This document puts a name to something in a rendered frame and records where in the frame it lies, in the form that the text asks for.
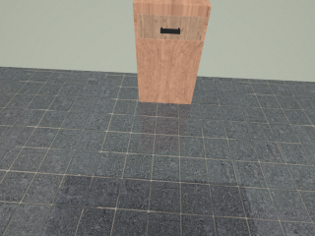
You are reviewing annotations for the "cabinet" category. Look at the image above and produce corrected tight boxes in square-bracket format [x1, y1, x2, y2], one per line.
[133, 0, 212, 104]

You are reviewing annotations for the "handle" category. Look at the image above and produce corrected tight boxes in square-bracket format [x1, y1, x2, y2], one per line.
[160, 27, 181, 34]

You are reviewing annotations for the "drawer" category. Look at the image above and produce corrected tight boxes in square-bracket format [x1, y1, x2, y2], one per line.
[137, 14, 206, 41]

